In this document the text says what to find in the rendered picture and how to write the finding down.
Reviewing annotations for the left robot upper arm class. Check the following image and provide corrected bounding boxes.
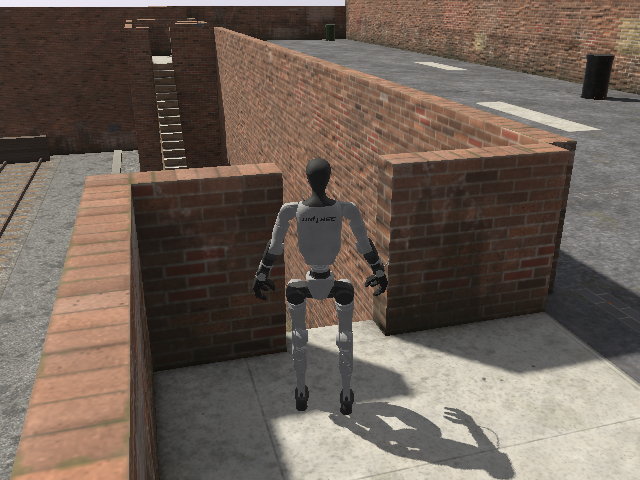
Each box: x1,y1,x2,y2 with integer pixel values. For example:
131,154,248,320
268,202,298,255

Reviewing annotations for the robot left thigh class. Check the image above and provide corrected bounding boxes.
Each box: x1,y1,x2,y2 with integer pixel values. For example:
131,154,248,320
286,279,308,348

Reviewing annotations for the left robot forearm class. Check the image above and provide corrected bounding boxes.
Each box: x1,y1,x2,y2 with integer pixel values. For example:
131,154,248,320
255,239,277,281

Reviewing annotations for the left robot hand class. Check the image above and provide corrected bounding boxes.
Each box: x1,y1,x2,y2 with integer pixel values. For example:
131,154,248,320
252,276,275,301

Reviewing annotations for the right robot upper arm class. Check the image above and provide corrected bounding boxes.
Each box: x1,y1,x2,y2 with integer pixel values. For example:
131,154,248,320
340,201,373,254

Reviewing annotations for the right robot forearm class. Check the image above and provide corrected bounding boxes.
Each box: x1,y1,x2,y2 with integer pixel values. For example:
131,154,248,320
363,238,385,278

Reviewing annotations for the left robot shin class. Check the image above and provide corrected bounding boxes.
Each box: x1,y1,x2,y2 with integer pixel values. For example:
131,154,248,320
292,330,307,397

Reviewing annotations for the right robot hand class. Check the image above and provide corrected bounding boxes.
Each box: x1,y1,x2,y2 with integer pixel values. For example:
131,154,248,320
365,274,388,296

